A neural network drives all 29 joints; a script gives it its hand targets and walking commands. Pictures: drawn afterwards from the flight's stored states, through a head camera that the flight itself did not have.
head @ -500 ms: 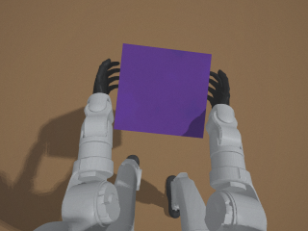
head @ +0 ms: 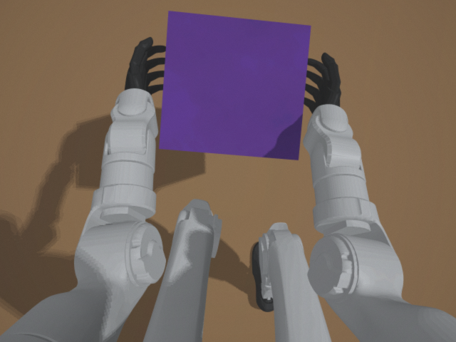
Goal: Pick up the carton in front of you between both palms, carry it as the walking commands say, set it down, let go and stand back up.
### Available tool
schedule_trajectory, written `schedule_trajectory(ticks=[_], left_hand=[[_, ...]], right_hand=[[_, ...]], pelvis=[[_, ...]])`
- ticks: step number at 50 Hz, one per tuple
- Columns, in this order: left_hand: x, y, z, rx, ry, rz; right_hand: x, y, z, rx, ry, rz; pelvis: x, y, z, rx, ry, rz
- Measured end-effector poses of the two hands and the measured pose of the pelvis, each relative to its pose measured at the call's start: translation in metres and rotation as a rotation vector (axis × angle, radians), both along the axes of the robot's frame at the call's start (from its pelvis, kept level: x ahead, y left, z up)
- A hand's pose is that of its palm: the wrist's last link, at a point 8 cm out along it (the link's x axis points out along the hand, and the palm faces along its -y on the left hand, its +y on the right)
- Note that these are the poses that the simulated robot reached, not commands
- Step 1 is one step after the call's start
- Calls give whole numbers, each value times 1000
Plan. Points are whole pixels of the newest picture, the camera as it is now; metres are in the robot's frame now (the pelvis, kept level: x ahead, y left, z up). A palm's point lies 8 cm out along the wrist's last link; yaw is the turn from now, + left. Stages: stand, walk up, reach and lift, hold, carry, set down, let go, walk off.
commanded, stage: set down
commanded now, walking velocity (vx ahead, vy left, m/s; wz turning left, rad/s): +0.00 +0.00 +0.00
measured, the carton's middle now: (230, 102) +0.49 +0.10 -0.18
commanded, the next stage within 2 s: none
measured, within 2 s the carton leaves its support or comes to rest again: rests again in 1.06 s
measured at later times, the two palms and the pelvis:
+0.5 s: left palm (145, 104) +0.47 +0.27 -0.24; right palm (284, 112) +0.52 -0.02 -0.24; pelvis -0.02 -0.01 -0.10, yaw -3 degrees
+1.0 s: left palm (151, 111) +0.47 +0.27 -0.30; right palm (281, 118) +0.52 -0.03 -0.30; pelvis -0.02 -0.01 -0.14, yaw -4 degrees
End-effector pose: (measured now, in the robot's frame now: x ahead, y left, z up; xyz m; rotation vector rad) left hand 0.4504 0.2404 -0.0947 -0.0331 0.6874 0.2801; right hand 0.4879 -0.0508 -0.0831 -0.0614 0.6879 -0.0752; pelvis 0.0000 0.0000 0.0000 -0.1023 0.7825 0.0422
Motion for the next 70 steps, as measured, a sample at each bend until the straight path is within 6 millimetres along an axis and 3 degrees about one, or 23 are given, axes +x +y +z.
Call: schedule_trajectory(ticks=[21,31,41,55,70], left_hand=[[16,24,-124,16,48,13],[21,33,-181,14,86,0],[29,32,-194,13,91,-16],[19,24,-214,5,131,-35],[26,26,-221,-12,131,-59]], right_hand=[[24,23,-128,1,31,45],[32,30,-184,13,66,77],[37,25,-205,23,65,99],[31,15,-223,22,91,136],[39,12,-231,24,93,177]], pelvis=[[-18,-8,-87,1,-6,-39],[-21,-4,-118,4,-61,-75],[-17,-2,-131,22,-74,-99],[-22,-9,-140,50,-88,-122],[-21,-9,-145,54,-99,-127]])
